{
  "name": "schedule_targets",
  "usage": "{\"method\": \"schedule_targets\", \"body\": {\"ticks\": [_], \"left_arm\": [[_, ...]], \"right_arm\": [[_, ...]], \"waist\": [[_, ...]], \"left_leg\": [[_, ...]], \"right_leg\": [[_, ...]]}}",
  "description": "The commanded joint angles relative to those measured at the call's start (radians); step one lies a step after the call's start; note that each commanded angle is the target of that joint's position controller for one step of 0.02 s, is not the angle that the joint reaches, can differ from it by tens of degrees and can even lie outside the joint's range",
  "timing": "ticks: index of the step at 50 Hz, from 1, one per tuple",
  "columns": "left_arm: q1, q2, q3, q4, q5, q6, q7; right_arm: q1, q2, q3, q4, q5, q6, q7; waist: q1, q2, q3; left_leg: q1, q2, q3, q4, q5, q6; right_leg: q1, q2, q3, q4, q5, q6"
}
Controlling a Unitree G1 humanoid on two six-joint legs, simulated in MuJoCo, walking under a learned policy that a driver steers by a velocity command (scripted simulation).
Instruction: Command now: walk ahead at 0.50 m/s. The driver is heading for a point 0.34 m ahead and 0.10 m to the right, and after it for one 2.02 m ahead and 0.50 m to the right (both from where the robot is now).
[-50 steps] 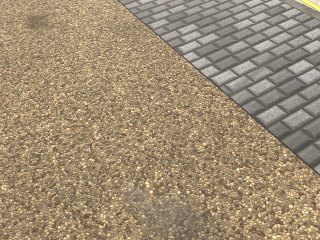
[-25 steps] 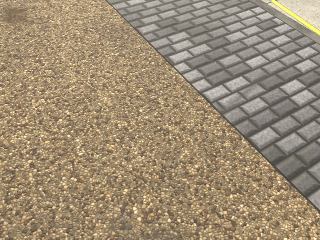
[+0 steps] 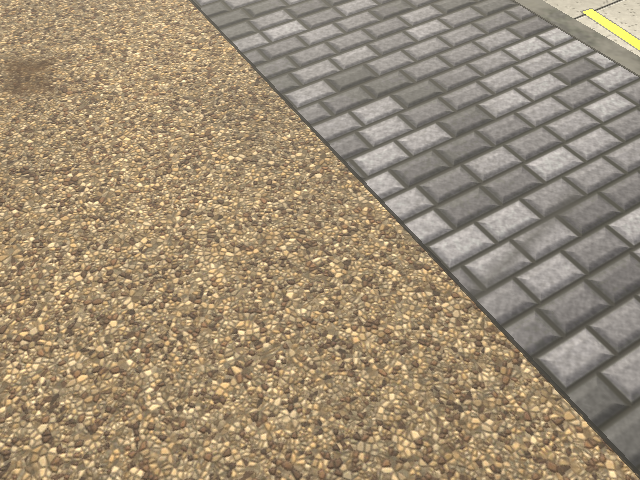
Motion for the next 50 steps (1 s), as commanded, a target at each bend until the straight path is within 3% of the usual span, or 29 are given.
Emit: {"method": "schedule_targets", "body": {"ticks": [1, 6, 10, 12, 14, 15, 16, 17, 18, 19, 20, 21, 24, 26, 31, 37, 38, 39, 40, 41, 42, 43, 44, 46, 48, 50], "left_arm": [[0.038, 0.105, 0.014, -0.026, -0.005, -0.018, 0.003], [0.132, 0.101, 0.005, 0.007, -0.004, -0.014, 0.009], [0.169, 0.121, 0.008, 0.020, 0.008, -0.001, 0.021], [0.137, 0.132, 0.013, 0.016, 0.013, 0.005, 0.028], [0.089, 0.147, 0.019, 0.001, 0.006, 0.006, 0.026], [0.065, 0.133, 0.016, -0.021, -0.015, 0.001, 0.024], [0.139, 0.026, -0.005, -0.069, -0.060, 0.004, 0.029], [0.195, 0.087, 0.016, -0.056, -0.050, 0.021, 0.046], [0.152, 0.121, 0.035, -0.048, -0.027, 0.037, 0.051], [0.096, 0.097, 0.035, -0.058, -0.013, 0.043, 0.043], [0.070, 0.076, 0.037, -0.062, 0.000, 0.055, 0.034], [0.062, 0.070, 0.041, -0.069, 0.016, 0.072, 0.022], [0.073, 0.048, 0.045, -0.087, 0.018, 0.111, 0.006], [0.019, 0.051, 0.045, -0.121, 0.020, 0.126, 0.002], [-0.126, 0.048, 0.026, -0.200, 0.020, 0.141, -0.027], [-0.200, 0.091, 0.035, -0.275, 0.017, 0.140, -0.028], [-0.177, 0.088, 0.035, -0.275, 0.018, 0.129, -0.026], [-0.126, 0.120, 0.044, -0.260, 0.024, 0.111, -0.017], [-0.092, 0.230, 0.064, -0.267, 0.035, 0.092, -0.002], [-0.054, 0.307, 0.089, -0.263, 0.009, 0.097, 0.004], [-0.023, 0.245, 0.077, -0.251, 0.000, 0.100, 0.008], [-0.077, 0.195, 0.058, -0.250, 0.002, 0.103, 0.016], [-0.147, 0.158, 0.045, -0.261, 0.008, 0.108, 0.022], [-0.204, 0.116, 0.028, -0.276, 0.001, 0.106, 0.029], [-0.187, 0.119, 0.023, -0.267, 0.001, 0.095, 0.025], [-0.176, 0.126, 0.020, -0.251, 0.006, 0.089, 0.026]], "right_arm": [[-0.033, -0.042, -0.005, -0.053, 0.000, 0.007, 0.007], [-0.212, -0.022, 0.010, -0.113, 0.010, -0.002, 0.007], [-0.292, -0.041, 0.011, -0.156, 0.013, -0.013, 0.000], [-0.254, -0.056, 0.007, -0.158, 0.015, -0.026, -0.005], [-0.038, -0.095, -0.010, -0.093, 0.010, -0.051, -0.026], [0.116, -0.142, -0.026, -0.060, -0.012, -0.068, -0.041], [0.216, -0.258, -0.052, -0.071, -0.041, -0.070, -0.049], [0.189, -0.232, -0.053, -0.087, 0.004, -0.046, -0.038], [0.114, -0.163, -0.037, -0.103, 0.019, -0.036, -0.035], [0.040, -0.093, -0.017, -0.112, 0.021, -0.035, -0.038], [0.005, -0.055, -0.004, -0.113, 0.019, -0.033, -0.046], [-0.005, -0.043, 0.000, -0.109, 0.023, -0.032, -0.055], [-0.002, -0.077, -0.009, -0.109, 0.018, -0.042, -0.057], [-0.015, -0.090, -0.013, -0.114, 0.014, -0.043, -0.057], [-0.006, -0.119, -0.024, -0.115, 0.014, -0.022, -0.057], [0.044, -0.181, -0.055, -0.117, 0.012, 0.025, -0.046], [0.048, -0.186, -0.059, -0.113, 0.014, 0.036, -0.048], [0.097, -0.171, -0.060, -0.101, 0.006, 0.048, -0.046], [0.137, -0.093, -0.042, -0.130, 0.000, 0.058, -0.038], [0.055, -0.075, -0.031, -0.181, 0.015, 0.074, -0.049], [0.011, -0.109, -0.035, -0.176, 0.013, 0.086, -0.051], [0.004, -0.089, -0.034, -0.170, 0.027, 0.086, -0.049], [0.017, -0.083, -0.033, -0.154, 0.031, 0.079, -0.048], [0.060, -0.108, -0.041, -0.127, 0.008, 0.081, -0.046], [0.075, -0.095, -0.039, -0.118, 0.016, 0.090, -0.043], [0.060, -0.074, -0.031, -0.118, 0.021, 0.098, -0.045]], "waist": [[-0.014, -0.074, 0.042], [0.038, -0.083, 0.053], [0.056, -0.093, 0.050], [0.022, -0.101, 0.042], [-0.064, -0.101, -0.062], [-0.124, -0.076, -0.163], [-0.109, 0.119, -0.363], [-0.087, 0.147, -0.490], [-0.048, 0.047, -0.373], [-0.028, 0.027, -0.231], [-0.009, 0.042, -0.136], [0.010, 0.073, -0.089], [0.047, 0.070, -0.106], [0.053, 0.073, -0.095], [0.020, 0.098, -0.085], [-0.025, 0.100, -0.078], [-0.007, 0.069, -0.082], [0.008, -0.033, -0.109], [-0.010, -0.306, -0.132], [0.043, -0.358, -0.138], [0.054, -0.184, -0.136], [0.023, -0.166, -0.100], [-0.011, -0.144, -0.083], [-0.032, -0.151, -0.113], [-0.033, -0.113, -0.138], [-0.023, -0.118, -0.121]], "left_leg": [[-0.097, 0.031, 0.025, -0.091, 0.109, -0.029], [-0.075, -0.011, 0.071, -0.348, 0.228, -0.044], [-0.081, -0.042, 0.062, -0.442, 0.179, -0.032], [-0.003, -0.066, 0.054, -0.496, 0.114, -0.011], [0.274, -0.122, 0.072, -0.600, 0.159, 0.023], [0.540, -0.022, 0.002, -0.606, 0.354, 0.051], [0.897, 0.334, -0.316, -0.528, 0.786, 0.153], [0.905, 0.423, -0.466, -0.552, 1.005, 0.239], [0.770, 0.367, -0.332, -0.572, 0.946, 0.218], [0.632, 0.314, -0.215, -0.624, 0.854, 0.183], [0.516, 0.262, -0.135, -0.675, 0.752, 0.146], [0.427, 0.225, -0.080, -0.718, 0.684, 0.130], [0.335, 0.216, 0.012, -0.752, 0.683, 0.152], [0.316, 0.220, 0.055, -0.771, 0.602, 0.162], [0.305, 0.204, 0.155, -0.766, 0.412, 0.140], [0.386, 0.275, 0.135, -0.651, 0.207, 0.102], [0.371, 0.260, 0.158, -0.584, 0.157, 0.066], [0.328, 0.212, 0.194, -0.447, 0.071, 0.012], [0.150, 0.097, 0.268, -0.163, -0.274, -0.055], [-0.019, -0.064, 0.156, -0.006, -0.480, -0.085], [-0.034, -0.031, 0.064, 0.075, -0.422, -0.089], [-0.023, -0.030, 0.036, 0.075, -0.345, -0.083], [-0.004, -0.017, 0.015, 0.033, -0.270, -0.078], [0.053, -0.038, 0.029, 0.035, -0.204, -0.075], [0.095, -0.048, 0.021, -0.005, -0.195, -0.076], [0.119, -0.049, 0.014, -0.110, -0.195, -0.079]], "right_leg": [[-0.009, -0.266, 0.201, -0.198, 0.197, -0.096], [0.067, -0.244, 0.175, -0.161, 0.368, -0.073], [0.195, -0.279, 0.226, -0.081, 0.488, -0.095], [0.214, -0.281, 0.234, -0.002, 0.631, -0.078], [0.176, -0.219, 0.213, 0.241, 0.833, -0.025], [0.015, -0.173, 0.194, 0.452, 0.641, 0.002], [-0.291, -0.042, 0.103, 0.815, 0.017, 0.048], [-0.368, 0.021, 0.133, 1.001, -0.436, 0.046], [-0.392, -0.042, 0.175, 1.037, -0.382, 0.046], [-0.421, -0.077, 0.158, 0.998, -0.325, 0.058], [-0.419, -0.109, 0.152, 0.949, -0.286, 0.068], [-0.394, -0.124, 0.147, 0.914, -0.252, 0.082], [-0.343, -0.105, 0.115, 0.913, -0.190, 0.102], [-0.377, -0.122, 0.108, 0.849, -0.140, 0.107], [-0.306, -0.136, 0.051, 0.566, -0.018, 0.101], [-0.240, -0.112, 0.014, 0.360, -0.187, 0.065], [-0.175, -0.100, 0.011, 0.251, -0.123, 0.052], [-0.071, -0.116, 0.087, 0.127, -0.023, 0.034], [0.047, -0.378, 0.414, 0.039, 0.304, -0.022], [0.048, -0.501, 0.577, 0.032, 0.530, -0.203], [0.062, -0.456, 0.487, 0.044, 0.551, -0.213], [0.018, -0.397, 0.400, 0.042, 0.527, -0.186], [-0.002, -0.335, 0.333, 0.034, 0.478, -0.142], [-0.002, -0.290, 0.268, 0.039, 0.536, -0.119], [0.005, -0.293, 0.259, 0.035, 0.535, -0.121], [0.005, -0.296, 0.269, 0.018, 0.432, -0.118]]}}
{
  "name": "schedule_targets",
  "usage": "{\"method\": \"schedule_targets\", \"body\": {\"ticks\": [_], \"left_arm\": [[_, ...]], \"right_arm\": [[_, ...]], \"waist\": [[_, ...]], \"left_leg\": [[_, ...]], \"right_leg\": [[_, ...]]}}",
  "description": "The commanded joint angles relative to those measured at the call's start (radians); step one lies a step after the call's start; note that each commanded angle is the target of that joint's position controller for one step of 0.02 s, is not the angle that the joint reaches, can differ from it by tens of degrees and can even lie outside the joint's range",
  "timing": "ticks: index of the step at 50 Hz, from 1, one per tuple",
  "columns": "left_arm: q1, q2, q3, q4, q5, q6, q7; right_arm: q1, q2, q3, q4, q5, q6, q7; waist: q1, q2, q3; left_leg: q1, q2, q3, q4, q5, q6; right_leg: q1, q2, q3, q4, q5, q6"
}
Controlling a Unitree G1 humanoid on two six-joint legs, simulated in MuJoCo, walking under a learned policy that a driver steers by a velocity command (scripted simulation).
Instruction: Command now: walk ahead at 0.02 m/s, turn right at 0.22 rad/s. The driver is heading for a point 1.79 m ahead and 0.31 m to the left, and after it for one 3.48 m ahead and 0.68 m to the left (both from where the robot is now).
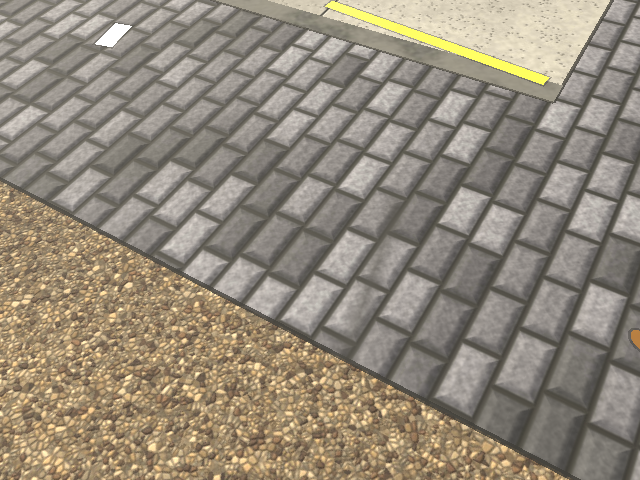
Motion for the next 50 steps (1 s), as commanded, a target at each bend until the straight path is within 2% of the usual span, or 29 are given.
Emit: {"method": "schedule_targets", "body": {"ticks": [1, 4, 6, 8, 9, 10, 11, 12, 13, 15, 17, 19, 24, 33, 43, 44, 45, 46, 47, 49, 50], "left_arm": [[0.018, 0.120, 0.019, -0.031, 0.005, -0.017, 0.006], [0.017, 0.130, 0.015, -0.010, 0.014, -0.013, 0.004], [0.015, 0.134, 0.013, 0.005, 0.016, -0.010, 0.002], [-0.014, 0.128, 0.007, 0.017, 0.006, -0.006, 0.006], [-0.008, 0.112, 0.001, 0.025, 0.001, -0.007, 0.008], [0.014, 0.071, -0.011, 0.028, -0.003, -0.011, 0.006], [0.051, 0.053, -0.011, 0.042, -0.014, -0.007, 0.002], [0.036, 0.071, -0.012, 0.066, 0.000, -0.003, 0.001], [0.035, 0.081, -0.009, 0.084, 0.002, -0.006, -0.001], [0.043, 0.104, -0.001, 0.115, 0.001, -0.015, -0.002], [0.056, 0.091, -0.005, 0.144, 0.000, -0.023, 0.000], [0.061, 0.076, -0.010, 0.175, -0.004, -0.025, 0.005], [0.079, 0.069, -0.015, 0.235, -0.003, -0.025, 0.012], [0.119, 0.057, -0.027, 0.310, -0.004, -0.025, 0.021], [0.145, 0.031, -0.038, 0.356, -0.006, -0.024, 0.026], [0.153, 0.025, -0.040, 0.361, -0.005, -0.023, 0.026], [0.153, 0.030, -0.037, 0.360, -0.003, -0.020, 0.026], [0.152, 0.036, -0.032, 0.353, -0.001, -0.017, 0.024], [0.139, 0.035, -0.028, 0.342, 0.007, -0.015, 0.020], [0.085, -0.005, -0.035, 0.301, 0.026, -0.020, 0.006], [0.060, -0.009, -0.035, 0.281, 0.032, -0.029, -0.001]], "right_arm": [[0.049, -0.044, -0.006, -0.026, 0.003, 0.007, -0.004], [0.036, -0.042, -0.001, -0.023, 0.006, 0.008, -0.011], [0.049, -0.043, 0.000, -0.014, 0.012, 0.002, -0.017], [0.098, -0.023, 0.006, 0.012, 0.010, -0.010, -0.021], [0.113, -0.025, 0.010, 0.021, 0.002, -0.023, -0.022], [0.120, -0.066, 0.009, 0.022, -0.016, -0.039, -0.024], [0.027, -0.116, 0.004, 0.008, -0.002, -0.048, -0.019], [-0.016, -0.078, 0.012, 0.007, 0.002, -0.055, -0.007], [-0.020, -0.051, 0.021, 0.014, 0.002, -0.062, -0.002], [0.018, -0.055, 0.021, 0.043, 0.009, -0.068, -0.009], [0.048, -0.048, 0.021, 0.069, 0.013, -0.070, -0.014], [0.061, -0.037, 0.024, 0.087, 0.010, -0.068, -0.014], [0.069, -0.032, 0.028, 0.128, 0.009, -0.067, -0.016], [0.091, -0.006, 0.043, 0.192, 0.010, -0.069, -0.018], [0.132, 0.019, 0.059, 0.244, 0.011, -0.072, -0.023], [0.145, 0.019, 0.059, 0.250, 0.010, -0.071, -0.023], [0.154, 0.001, 0.051, 0.252, 0.008, -0.067, -0.022], [0.163, -0.024, 0.040, 0.251, 0.008, -0.061, -0.022], [0.178, -0.041, 0.031, 0.250, 0.007, -0.054, -0.020], [0.241, -0.062, 0.015, 0.263, 0.006, -0.048, -0.019], [0.252, -0.057, 0.011, 0.266, 0.004, -0.052, -0.019]], "waist": [[0.008, -0.135, -0.121], [0.026, -0.163, -0.100], [0.026, -0.161, -0.095], [-0.012, -0.130, -0.091], [-0.022, -0.091, -0.088], [0.000, -0.004, -0.097], [0.071, 0.094, -0.045], [0.060, 0.093, -0.024], [0.054, 0.087, -0.024], [0.036, 0.079, -0.028], [0.028, 0.036, -0.030], [0.020, -0.008, -0.017], [0.015, -0.037, -0.006], [0.019, -0.038, -0.005], [0.020, -0.031, 0.005], [0.018, -0.027, -0.015], [0.015, -0.013, -0.007], [0.010, 0.015, 0.007], [0.000, 0.044, 0.045], [-0.029, 0.107, 0.126], [-0.034, 0.105, 0.151]], "left_leg": [[0.028, 0.002, -0.024, -0.115, 0.011, -0.001], [0.116, -0.016, -0.011, -0.256, -0.003, 0.013], [0.169, -0.028, -0.005, -0.343, 0.004, 0.024], [0.278, -0.037, 0.009, -0.542, 0.130, 0.040], [0.363, -0.004, -0.035, -0.663, 0.250, 0.051], [0.406, 0.117, -0.175, -0.737, 0.263, 0.072], [0.248, 0.189, -0.259, -0.753, 0.265, 0.117], [0.148, 0.181, -0.243, -0.760, 0.206, 0.118], [0.141, 0.140, -0.206, -0.765, 0.162, 0.091], [0.178, 0.089, -0.160, -0.768, 0.152, 0.065], [0.233, 0.079, -0.145, -0.752, 0.183, 0.069], [0.253, 0.076, -0.139, -0.745, 0.177, 0.076], [0.258, 0.068, -0.134, -0.741, 0.174, 0.082], [0.262, 0.057, -0.125, -0.733, 0.210, 0.085], [0.258, 0.050, -0.121, -0.724, 0.244, 0.085], [0.264, 0.043, -0.122, -0.733, 0.161, 0.088], [0.255, 0.035, -0.130, -0.739, 0.038, 0.098], [0.241, 0.035, -0.154, -0.746, -0.131, 0.120], [0.228, 0.062, -0.209, -0.775, -0.289, 0.150], [0.238, 0.195, -0.377, -0.874, -0.457, 0.228], [0.235, 0.248, -0.432, -0.905, -0.432, 0.260]], "right_leg": [[0.138, -0.253, 0.199, -0.119, 0.371, -0.149], [0.089, -0.249, 0.217, -0.128, 0.237, -0.148], [0.070, -0.253, 0.242, -0.124, 0.196, -0.145], [0.030, -0.233, 0.242, -0.096, 0.137, -0.106], [-0.023, -0.217, 0.240, -0.087, 0.084, -0.060], [-0.060, -0.166, 0.205, -0.035, 0.021, -0.009], [-0.004, -0.053, 0.112, -0.057, -0.060, 0.023], [0.114, -0.064, 0.111, -0.070, -0.025, 0.031], [0.157, -0.076, 0.124, -0.080, 0.025, 0.031], [0.170, -0.100, 0.137, -0.076, 0.082, 0.024], [0.131, -0.109, 0.144, -0.094, 0.082, 0.026], [0.103, -0.108, 0.145, -0.113, 0.060, 0.034], [0.093, -0.112, 0.148, -0.129, 0.053, 0.042], [0.102, -0.121, 0.145, -0.124, 0.067, 0.041], [0.108, -0.125, 0.137, -0.110, 0.089, 0.042], [0.113, -0.114, 0.129, -0.107, 0.022, 0.040], [0.093, -0.089, 0.109, -0.079, -0.074, 0.035], [0.052, -0.053, 0.077, -0.023, -0.208, 0.024], [-0.027, -0.025, 0.052, 0.036, -0.311, 0.016], [-0.175, -0.009, -0.022, 0.205, -0.287, 0.018], [-0.218, -0.045, -0.022, 0.280, -0.244, 0.017]]}}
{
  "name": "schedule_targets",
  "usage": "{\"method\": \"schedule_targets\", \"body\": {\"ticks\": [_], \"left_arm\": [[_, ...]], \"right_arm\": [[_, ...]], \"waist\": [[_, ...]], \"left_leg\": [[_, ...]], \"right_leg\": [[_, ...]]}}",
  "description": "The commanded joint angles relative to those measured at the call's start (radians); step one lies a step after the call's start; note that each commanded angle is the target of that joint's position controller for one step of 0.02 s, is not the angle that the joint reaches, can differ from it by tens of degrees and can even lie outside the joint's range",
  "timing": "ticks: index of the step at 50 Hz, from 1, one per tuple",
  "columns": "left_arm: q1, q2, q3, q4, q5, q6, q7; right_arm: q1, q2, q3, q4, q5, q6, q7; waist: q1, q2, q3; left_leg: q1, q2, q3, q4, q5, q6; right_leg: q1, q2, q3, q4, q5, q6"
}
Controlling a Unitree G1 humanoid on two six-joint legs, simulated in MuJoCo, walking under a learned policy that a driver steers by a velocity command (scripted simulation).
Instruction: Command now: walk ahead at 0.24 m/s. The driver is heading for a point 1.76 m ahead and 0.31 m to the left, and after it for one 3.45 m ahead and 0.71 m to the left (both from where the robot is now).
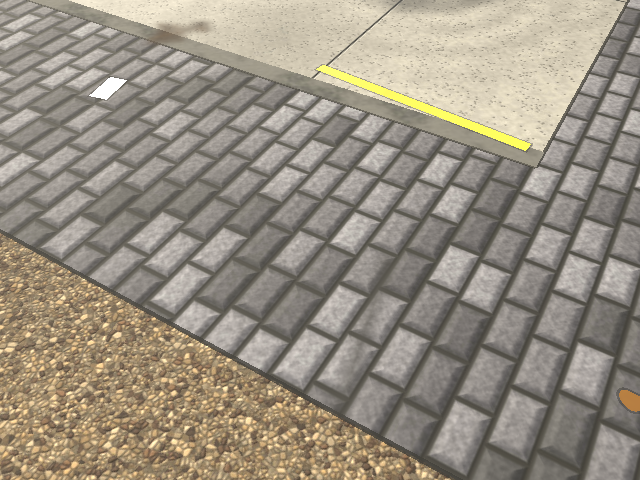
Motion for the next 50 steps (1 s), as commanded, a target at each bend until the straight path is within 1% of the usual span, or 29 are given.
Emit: {"method": "schedule_targets", "body": {"ticks": [1, 3, 5, 6, 8, 9, 10, 11, 12, 13, 14, 16, 19, 23, 26, 29, 30, 31, 32, 33, 34, 35, 36, 37, 39, 41, 43, 46, 50], "left_arm": [[-0.093, 0.060, 0.013, -0.095, 0.013, -0.027, -0.016], [-0.095, 0.072, 0.021, -0.115, 0.006, -0.049, -0.028], [-0.098, 0.070, 0.026, -0.133, -0.005, -0.065, -0.034], [-0.070, 0.063, 0.028, -0.129, -0.010, -0.070, -0.035], [0.094, 0.053, 0.037, -0.074, -0.015, -0.075, -0.030], [0.210, 0.095, 0.053, -0.044, -0.009, -0.082, -0.020], [0.345, 0.206, 0.079, -0.031, -0.002, -0.086, -0.009], [0.378, 0.219, 0.083, -0.004, -0.007, -0.072, -0.010], [0.256, 0.175, 0.071, -0.044, -0.004, -0.070, -0.012], [0.174, 0.150, 0.064, -0.076, -0.007, -0.079, -0.017], [0.131, 0.134, 0.057, -0.094, -0.009, -0.089, -0.017], [0.142, 0.094, 0.042, -0.086, -0.012, -0.105, -0.012], [0.226, 0.092, 0.033, -0.054, -0.016, -0.116, -0.007], [0.244, 0.088, 0.023, -0.053, -0.013, -0.117, -0.006], [0.263, 0.105, 0.025, -0.044, -0.013, -0.119, -0.002], [0.233, 0.131, 0.031, -0.043, -0.011, -0.122, 0.002], [0.218, 0.145, 0.036, -0.045, -0.008, -0.121, 0.004], [0.204, 0.155, 0.041, -0.048, -0.007, -0.115, 0.005], [0.194, 0.156, 0.042, -0.054, -0.011, -0.111, 0.002], [0.238, 0.090, 0.027, -0.082, -0.025, -0.108, -0.007], [0.315, 0.055, 0.034, -0.082, -0.044, -0.106, -0.020], [0.223, 0.113, 0.047, -0.105, -0.023, -0.101, -0.018], [0.123, 0.116, 0.049, -0.132, -0.014, -0.105, -0.022], [0.092, 0.095, 0.049, -0.138, -0.012, -0.107, -0.024], [0.114, 0.060, 0.047, -0.134, 0.011, -0.082, -0.033], [0.106, 0.048, 0.047, -0.143, 0.014, -0.063, -0.039], [0.023, 0.058, 0.048, -0.177, 0.014, -0.050, -0.044], [-0.129, 0.073, 0.047, -0.234, 0.007, -0.046, -0.050], [-0.274, 0.053, 0.033, -0.284, -0.007, -0.052, -0.054]], "right_arm": [[0.116, -0.149, -0.040, 0.002, -0.010, -0.006, -0.001], [0.100, -0.157, -0.047, -0.007, -0.014, -0.024, 0.003], [0.081, -0.153, -0.050, -0.012, -0.010, -0.038, 0.007], [0.065, -0.154, -0.052, -0.017, -0.006, -0.042, 0.008], [0.026, -0.148, -0.053, -0.031, 0.002, -0.047, 0.012], [0.009, -0.112, -0.042, -0.046, -0.005, -0.057, 0.017], [-0.016, -0.025, -0.017, -0.094, 0.002, -0.069, 0.029], [-0.049, -0.102, -0.038, -0.118, -0.024, -0.067, 0.035], [-0.084, -0.116, -0.043, -0.126, -0.033, -0.067, 0.045], [-0.085, -0.088, -0.037, -0.120, -0.025, -0.073, 0.055], [-0.070, -0.074, -0.035, -0.111, -0.019, -0.078, 0.062], [-0.060, -0.082, -0.040, -0.102, -0.026, -0.067, 0.068], [-0.136, -0.075, -0.041, -0.134, -0.023, -0.049, 0.069], [-0.333, -0.054, -0.025, -0.215, -0.014, -0.044, 0.069], [-0.409, -0.055, -0.018, -0.250, -0.005, -0.045, 0.067], [-0.348, -0.091, -0.031, -0.250, -0.005, -0.052, 0.053], [-0.260, -0.112, -0.042, -0.225, -0.005, -0.058, 0.046], [-0.115, -0.133, -0.057, -0.176, -0.004, -0.066, 0.038], [0.041, -0.164, -0.073, -0.127, -0.016, -0.074, 0.028], [0.174, -0.258, -0.099, -0.110, -0.040, -0.077, 0.021], [0.143, -0.280, -0.106, -0.115, -0.026, -0.063, 0.034], [0.008, -0.247, -0.099, -0.134, 0.001, -0.060, 0.041], [-0.073, -0.169, -0.079, -0.150, 0.007, -0.067, 0.044], [-0.104, -0.119, -0.064, -0.145, 0.001, -0.077, 0.044], [-0.082, -0.069, -0.044, -0.114, -0.003, -0.095, 0.034], [-0.023, -0.088, -0.043, -0.092, -0.003, -0.111, 0.030], [0.014, -0.118, -0.046, -0.084, -0.001, -0.115, 0.030], [0.073, -0.117, -0.040, -0.078, 0.003, -0.112, 0.031], [0.152, -0.114, -0.034, -0.062, 0.004, -0.112, 0.028]], "waist": [[-0.040, 0.125, 0.221], [-0.023, 0.092, 0.193], [-0.010, 0.101, 0.178], [0.009, 0.102, 0.168], [0.080, 0.058, 0.138], [0.127, -0.036, 0.099], [0.164, -0.295, 0.032], [0.145, -0.258, 0.074], [0.082, -0.112, 0.156], [0.049, -0.055, 0.169], [0.020, -0.039, 0.158], [0.003, -0.046, 0.122], [0.008, -0.064, 0.112], [0.034, -0.078, 0.150], [0.045, -0.097, 0.159], [-0.004, -0.096, 0.116], [-0.044, -0.100, 0.066], [-0.101, -0.091, -0.011], [-0.164, -0.068, -0.088], [-0.171, 0.067, -0.211], [-0.105, 0.229, -0.290], [-0.063, 0.100, -0.153], [-0.050, 0.028, -0.028], [-0.017, -0.017, 0.044], [0.037, 0.006, 0.059], [0.048, 0.022, 0.060], [0.044, 0.028, 0.085], [0.010, 0.032, 0.116], [-0.036, 0.052, 0.116]], "left_leg": [[-0.073, 0.350, -0.439, -0.330, -0.471, 0.181], [-0.012, 0.338, -0.390, -0.307, -0.352, 0.177], [-0.039, 0.293, -0.308, -0.271, -0.252, 0.154], [-0.083, 0.269, -0.265, -0.246, -0.221, 0.142], [-0.261, 0.200, -0.173, -0.116, -0.180, 0.112], [-0.372, 0.141, -0.094, 0.062, -0.118, 0.081], [-0.542, 0.011, 0.060, 0.415, -0.170, 0.025], [-0.638, 0.000, 0.022, 0.630, -0.252, 0.034], [-0.672, 0.071, -0.030, 0.718, -0.158, 0.046], [-0.650, 0.100, -0.046, 0.719, -0.055, 0.044], [-0.609, 0.122, -0.045, 0.691, 0.016, 0.033], [-0.571, 0.127, -0.016, 0.659, 0.080, 0.005], [-0.617, 0.118, 0.029, 0.623, 0.122, -0.022], [-0.590, 0.091, 0.081, 0.399, 0.206, -0.037], [-0.490, 0.061, 0.114, 0.236, 0.252, -0.010], [-0.358, 0.019, 0.122, 0.174, 0.220, 0.051], [-0.272, -0.006, 0.120, 0.168, 0.186, 0.070], [-0.130, -0.030, 0.121, 0.128, 0.182, 0.090], [0.083, 0.016, 0.075, 0.082, 0.186, 0.113], [0.322, 0.276, -0.247, 0.055, 0.002, 0.175], [0.433, 0.460, -0.749, -0.134, -0.076, 0.303], [0.308, 0.417, -0.671, -0.181, -0.180, 0.277], [0.156, 0.388, -0.519, -0.203, -0.149, 0.248], [0.032, 0.342, -0.413, -0.236, -0.035, 0.212], [-0.084, 0.271, -0.267, -0.256, 0.127, 0.164], [-0.097, 0.252, -0.204, -0.265, 0.246, 0.164], [-0.087, 0.238, -0.158, -0.293, 0.264, 0.162], [-0.035, 0.213, -0.111, -0.312, 0.342, 0.145], [0.045, 0.193, -0.056, -0.291, 0.495, 0.110]], "right_leg": [[-0.281, -0.037, -0.026, 0.206, -0.069, -0.016], [-0.315, -0.060, -0.016, 0.208, -0.076, -0.018], [-0.223, -0.047, -0.042, 0.112, -0.045, -0.018], [-0.132, -0.030, -0.065, 0.043, -0.002, -0.020], [0.179, 0.027, -0.104, -0.106, 0.089, -0.022], [0.349, -0.048, 0.017, -0.176, 0.020, -0.034], [0.469, -0.315, 0.446, -0.379, -0.302, -0.110], [0.394, -0.410, 0.664, -0.445, -0.414, -0.186], [0.302, -0.387, 0.584, -0.428, -0.392, -0.184], [0.241, -0.341, 0.484, -0.432, -0.271, -0.164], [0.215, -0.297, 0.389, -0.443, -0.135, -0.142], [0.229, -0.241, 0.254, -0.439, 0.115, -0.120], [0.270, -0.218, 0.151, -0.409, 0.423, -0.127], [0.226, -0.184, 0.072, -0.416, 0.579, -0.131], [0.233, -0.194, 0.046, -0.418, 0.669, -0.129], [0.304, -0.223, 0.020, -0.312, 0.963, -0.114], [0.330, -0.223, 0.008, -0.203, 1.086, -0.103], [0.329, -0.211, -0.005, -0.033, 1.119, -0.090], [0.217, -0.178, -0.025, 0.184, 0.961, -0.078], [-0.019, -0.094, -0.070, 0.522, 0.531, -0.059], [-0.289, 0.085, -0.002, 0.842, -0.145, -0.038], [-0.382, 0.002, 0.075, 0.878, -0.062, -0.058], [-0.398, -0.043, 0.066, 0.831, 0.026, -0.061], [-0.356, -0.079, 0.063, 0.757, 0.071, -0.061], [-0.256, -0.110, 0.063, 0.661, 0.091, -0.042], [-0.257, -0.114, 0.040, 0.612, 0.102, -0.025], [-0.328, -0.131, 0.017, 0.543, 0.161, -0.006], [-0.418, -0.141, -0.016, 0.388, 0.273, 0.020], [-0.390, -0.102, -0.066, 0.167, 0.377, 0.024]]}}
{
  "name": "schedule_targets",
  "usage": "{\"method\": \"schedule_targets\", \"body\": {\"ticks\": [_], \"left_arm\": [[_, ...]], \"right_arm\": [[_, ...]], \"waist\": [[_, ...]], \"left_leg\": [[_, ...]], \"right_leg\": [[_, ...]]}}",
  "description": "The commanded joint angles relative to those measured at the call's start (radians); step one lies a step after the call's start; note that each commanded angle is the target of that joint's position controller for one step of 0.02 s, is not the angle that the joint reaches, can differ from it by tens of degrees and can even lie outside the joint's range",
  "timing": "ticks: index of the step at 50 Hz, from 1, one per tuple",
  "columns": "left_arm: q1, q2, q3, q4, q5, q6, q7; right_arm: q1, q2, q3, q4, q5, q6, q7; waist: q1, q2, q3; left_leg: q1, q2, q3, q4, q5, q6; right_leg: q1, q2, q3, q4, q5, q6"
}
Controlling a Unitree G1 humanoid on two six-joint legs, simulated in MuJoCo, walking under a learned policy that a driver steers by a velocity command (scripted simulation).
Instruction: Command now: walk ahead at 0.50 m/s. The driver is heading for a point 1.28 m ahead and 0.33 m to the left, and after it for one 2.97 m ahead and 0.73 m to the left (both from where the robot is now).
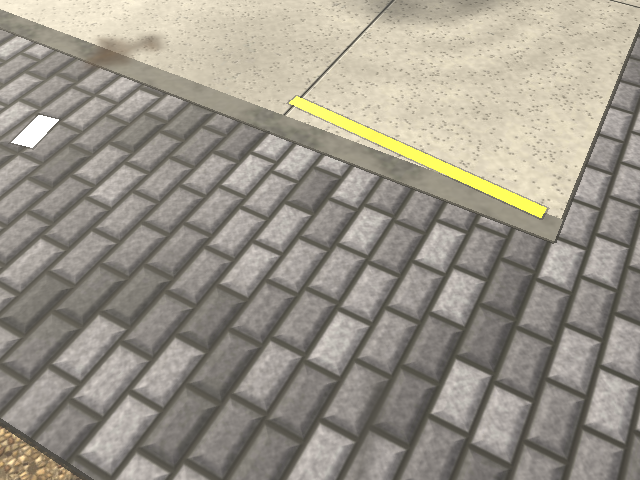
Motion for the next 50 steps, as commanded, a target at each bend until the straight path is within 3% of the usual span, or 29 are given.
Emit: {"method": "schedule_targets", "body": {"ticks": [1, 4, 6, 8, 9, 10, 11, 12, 13, 14, 16, 18, 21, 26, 31, 34, 36, 37, 38, 39, 40, 41, 42, 44, 45, 48, 50], "left_arm": [[-0.115, 0.025, -0.005, -0.078, -0.009, -0.010, -0.003], [-0.178, 0.036, -0.005, -0.106, -0.009, -0.017, 0.000], [-0.169, 0.048, 0.000, -0.115, -0.009, -0.026, 0.002], [-0.038, 0.075, 0.016, -0.079, -0.007, -0.036, 0.014], [0.119, 0.095, 0.029, -0.027, -0.003, -0.045, 0.023], [0.294, 0.147, 0.049, 0.020, 0.018, -0.054, 0.034], [0.417, 0.261, 0.081, 0.031, 0.041, -0.051, 0.039], [0.363, 0.230, 0.077, 0.032, 0.006, -0.035, 0.025], [0.238, 0.190, 0.064, 0.017, -0.015, -0.032, 0.022], [0.167, 0.121, 0.047, 0.005, -0.016, -0.039, 0.017], [0.143, 0.051, 0.024, 0.027, -0.017, -0.052, 0.024], [0.192, 0.055, 0.022, 0.049, -0.013, -0.070, 0.030], [0.243, 0.095, 0.029, 0.065, -0.011, -0.085, 0.033], [0.294, 0.086, 0.018, 0.066, -0.013, -0.089, 0.037], [0.382, 0.107, 0.020, 0.095, -0.009, -0.083, 0.057], [0.362, 0.140, 0.027, 0.092, -0.004, -0.070, 0.070], [0.343, 0.167, 0.036, 0.080, 0.000, -0.052, 0.071], [0.322, 0.174, 0.038, 0.060, -0.006, -0.047, 0.066], [0.329, 0.112, 0.024, 0.005, -0.023, -0.051, 0.054], [0.300, 0.104, 0.028, -0.055, -0.029, -0.061, 0.036], [0.186, 0.134, 0.031, -0.079, -0.016, -0.070, 0.030], [0.157, 0.126, 0.026, -0.094, -0.022, -0.083, 0.026], [0.170, 0.121, 0.028, -0.083, -0.019, -0.083, 0.029], [0.202, 0.104, 0.025, -0.083, 0.016, -0.043, 0.027], [0.202, 0.099, 0.025, -0.090, 0.022, -0.026, 0.023], [0.117, 0.096, 0.023, -0.135, 0.021, -0.002, 0.015], [0.023, 0.106, 0.023, -0.173, 0.018, 0.002, 0.014]], "right_arm": [[0.067, -0.119, -0.014, -0.026, 0.001, -0.012, -0.007], [0.106, -0.123, -0.014, -0.009, -0.009, -0.007, -0.015], [0.092, -0.135, -0.017, -0.007, -0.016, -0.004, -0.021], [0.059, -0.157, -0.023, -0.009, -0.018, -0.002, -0.025], [0.039, -0.162, -0.024, -0.012, -0.014, 0.002, -0.023], [0.023, -0.148, -0.018, -0.032, -0.003, 0.000, -0.020], [0.116, -0.051, 0.002, -0.065, 0.042, 0.000, -0.006], [0.097, -0.124, -0.023, -0.053, 0.021, 0.002, -0.006], [0.005, -0.132, -0.031, -0.083, 0.008, 0.005, -0.006], [-0.054, -0.117, -0.027, -0.098, 0.002, -0.001, -0.002], [-0.055, -0.086, -0.028, -0.097, -0.021, 0.019, 0.005], [-0.027, -0.056, -0.025, -0.086, -0.025, 0.044, 0.018], [-0.129, -0.067, -0.029, -0.128, -0.021, 0.065, 0.027], [-0.321, -0.059, -0.017, -0.201, -0.012, 0.060, 0.036], [-0.454, -0.059, -0.007, -0.264, -0.017, 0.054, 0.043], [-0.395, -0.082, -0.021, -0.262, -0.021, 0.053, 0.038], [-0.222, -0.122, -0.044, -0.214, -0.025, 0.048, 0.032], [-0.077, -0.167, -0.067, -0.174, -0.038, 0.042, 0.026], [0.015, -0.277, -0.099, -0.172, -0.046, 0.043, 0.012], [-0.022, -0.322, -0.108, -0.186, -0.021, 0.057, 0.016], [-0.062, -0.297, -0.102, -0.183, -0.004, 0.067, 0.010], [-0.115, -0.245, -0.089, -0.187, 0.001, 0.066, 0.005], [-0.162, -0.201, -0.078, -0.192, 0.000, 0.063, 0.004], [-0.195, -0.169, -0.063, -0.199, 0.012, 0.046, -0.004], [-0.179, -0.176, -0.063, -0.198, 0.015, 0.035, -0.003], [-0.123, -0.221, -0.072, -0.195, 0.015, 0.025, -0.001], [-0.077, -0.222, -0.072, -0.195, 0.014, 0.028, 0.000]], "waist": [[-0.012, 0.090, 0.062], [-0.028, 0.098, 0.069], [-0.005, 0.104, 0.063], [0.060, 0.122, -0.004], [0.128, 0.104, -0.081], [0.196, 0.076, -0.181], [0.177, -0.138, -0.344], [0.156, -0.079, -0.355], [0.105, -0.034, -0.175], [0.086, 0.010, -0.077], [0.023, -0.008, -0.002], [0.005, -0.015, -0.006], [0.007, -0.019, 0.033], [0.045, -0.022, 0.063], [0.084, -0.023, 0.076], [0.041, -0.054, 0.022], [-0.032, -0.067, -0.081], [-0.103, -0.032, -0.157], [-0.115, 0.122, -0.272], [-0.063, 0.239, -0.335], [-0.062, 0.094, -0.209], [-0.034, 0.049, -0.109], [0.014, -0.013, -0.043], [0.067, 0.012, -0.032], [0.073, 0.023, -0.038], [0.059, 0.051, -0.021], [0.026, 0.069, -0.002]], "left_leg": [[-0.034, 0.259, -0.130, -0.079, 0.429, 0.068], [0.082, 0.292, -0.130, -0.036, 0.521, 0.081], [0.132, 0.314, -0.122, 0.021, 0.656, 0.080], [0.141, 0.314, -0.102, 0.179, 0.917, 0.059], [0.105, 0.288, -0.077, 0.351, 0.927, 0.042], [-0.077, 0.257, -0.059, 0.582, 0.700, 0.026], [-0.434, 0.099, 0.011, 0.997, 0.126, -0.027], [-0.566, 0.039, -0.120, 1.146, -0.283, -0.014], [-0.638, 0.107, -0.150, 1.150, -0.199, -0.007], [-0.630, 0.144, -0.148, 1.092, -0.126, -0.008], [-0.540, 0.191, -0.140, 0.975, -0.071, -0.023], [-0.503, 0.187, -0.132, 0.949, -0.051, -0.039], [-0.601, 0.201, -0.130, 0.882, 0.047, -0.053], [-0.644, 0.188, -0.079, 0.616, 0.229, -0.059], [-0.639, 0.156, 0.010, 0.433, 0.204, -0.015], [-0.532, 0.083, 0.063, 0.398, 0.065, 0.042], [-0.337, 0.015, 0.079, 0.353, -0.004, 0.094], [-0.116, 0.037, 0.007, 0.282, 0.016, 0.136], [0.162, 0.303, -0.362, 0.259, -0.032, 0.237], [0.312, 0.473, -0.860, 0.095, 0.034, 0.364], [0.240, 0.430, -0.705, 0.077, 0.027, 0.318], [0.107, 0.403, -0.586, 0.057, 0.085, 0.274], [-0.016, 0.350, -0.498, 0.035, 0.187, 0.225], [-0.140, 0.269, -0.380, 0.018, 0.314, 0.186], [-0.154, 0.251, -0.363, 0.018, 0.367, 0.187], [-0.175, 0.216, -0.335, -0.002, 0.395, 0.175], [-0.149, 0.206, -0.349, -0.009, 0.384, 0.153]], "right_leg": [[0.017, 0.044, -0.062, -0.128, 0.074, 0.001], [0.003, 0.066, -0.072, -0.201, 0.036, -0.024], [0.047, 0.088, -0.076, -0.243, -0.035, -0.054], [0.227, 0.148, -0.095, -0.282, -0.116, -0.093], [0.407, 0.172, -0.105, -0.348, -0.079, -0.118], [0.674, 0.062, 0.008, -0.353, -0.085, -0.161], [0.993, -0.258, 0.480, -0.395, -0.182, -0.298], [0.967, -0.299, 0.705, -0.517, -0.188, -0.326], [0.814, -0.257, 0.532, -0.539, -0.238, -0.289], [0.673, -0.215, 0.418, -0.583, -0.186, -0.257], [0.502, -0.123, 0.254, -0.636, -0.083, -0.185], [0.464, -0.104, 0.169, -0.657, 0.000, -0.172], [0.471, -0.092, 0.076, -0.699, 0.035, -0.157], [0.529, -0.063, -0.055, -0.707, 0.160, -0.120], [0.708, -0.113, -0.126, -0.648, 0.347, -0.109], [0.793, -0.134, -0.175, -0.476, 0.739, -0.096], [0.779, -0.136, -0.199, -0.189, 0.845, -0.088], [0.641, -0.118, -0.214, 0.049, 0.678, -0.064], [0.333, -0.033, -0.229, 0.411, 0.159, -0.023], [0.014, 0.180, -0.063, 0.670, -0.490, 0.012], [-0.107, 0.092, 0.055, 0.660, -0.389, -0.003], [-0.100, 0.052, 0.051, 0.579, -0.300, -0.005], [-0.040, 0.021, 0.050, 0.481, -0.264, 0.001], [0.071, -0.003, 0.052, 0.378, -0.254, 0.032], [0.082, 0.000, 0.042, 0.353, -0.255, 0.046], [0.033, 0.000, 0.016, 0.240, -0.172, 0.079], [-0.022, 0.004, 0.011, 0.148, -0.096, 0.091]]}}
Keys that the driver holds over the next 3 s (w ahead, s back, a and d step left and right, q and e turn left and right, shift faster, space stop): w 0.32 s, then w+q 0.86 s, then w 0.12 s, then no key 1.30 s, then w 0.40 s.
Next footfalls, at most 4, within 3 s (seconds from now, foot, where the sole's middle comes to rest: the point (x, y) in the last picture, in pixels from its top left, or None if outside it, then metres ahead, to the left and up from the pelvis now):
0.20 right None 0.29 -0.11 -0.78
0.74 left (280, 441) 0.57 0.08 -0.78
1.28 right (292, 296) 0.94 0.05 -0.78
1.72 left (204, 311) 0.90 0.26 -0.78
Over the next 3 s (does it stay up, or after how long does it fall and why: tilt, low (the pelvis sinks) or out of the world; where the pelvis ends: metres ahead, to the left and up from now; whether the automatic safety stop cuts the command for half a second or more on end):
stays up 0.94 0.23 -0.02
